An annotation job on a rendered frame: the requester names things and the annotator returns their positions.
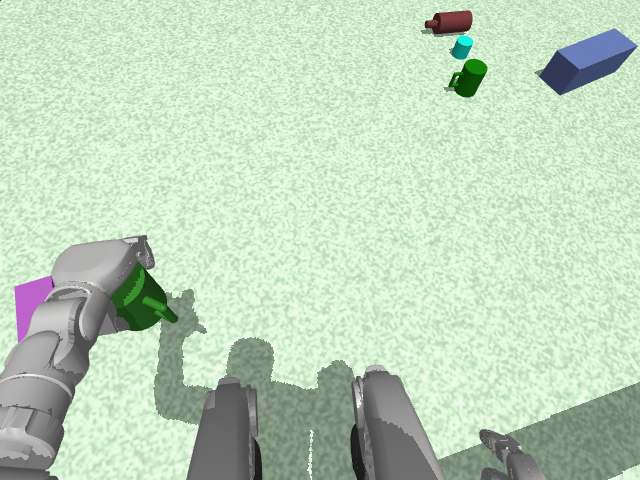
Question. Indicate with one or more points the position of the left robot hand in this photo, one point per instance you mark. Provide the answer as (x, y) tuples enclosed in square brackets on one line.
[(106, 265)]

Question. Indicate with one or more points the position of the right robot foot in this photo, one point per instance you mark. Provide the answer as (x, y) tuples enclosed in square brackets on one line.
[(357, 462)]

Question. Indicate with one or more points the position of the left robot arm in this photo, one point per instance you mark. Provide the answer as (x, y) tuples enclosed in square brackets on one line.
[(38, 383)]

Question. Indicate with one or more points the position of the right robot hand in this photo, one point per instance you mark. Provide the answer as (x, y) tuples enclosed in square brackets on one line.
[(520, 466)]

